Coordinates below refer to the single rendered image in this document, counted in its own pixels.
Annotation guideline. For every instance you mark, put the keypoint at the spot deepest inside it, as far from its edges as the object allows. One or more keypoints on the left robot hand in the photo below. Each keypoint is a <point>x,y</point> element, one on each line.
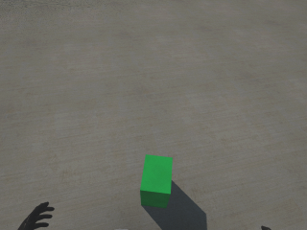
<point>30,222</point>

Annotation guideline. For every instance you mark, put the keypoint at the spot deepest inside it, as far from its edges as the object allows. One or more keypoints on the carton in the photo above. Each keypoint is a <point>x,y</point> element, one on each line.
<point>156,183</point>

